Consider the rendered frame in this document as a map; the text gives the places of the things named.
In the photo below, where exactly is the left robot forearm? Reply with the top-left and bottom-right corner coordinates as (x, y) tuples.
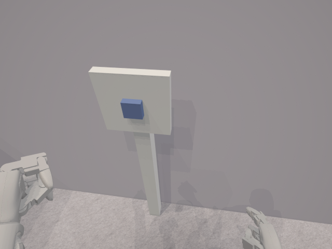
(0, 222), (25, 249)

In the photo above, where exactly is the button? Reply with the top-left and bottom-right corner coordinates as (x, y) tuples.
(120, 99), (144, 119)

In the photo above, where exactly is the robot right hand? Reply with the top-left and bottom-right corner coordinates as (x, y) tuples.
(242, 207), (282, 249)

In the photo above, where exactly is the robot left hand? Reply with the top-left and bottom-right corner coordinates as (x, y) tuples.
(0, 153), (53, 223)

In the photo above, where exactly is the panel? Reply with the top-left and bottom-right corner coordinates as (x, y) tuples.
(88, 66), (172, 216)

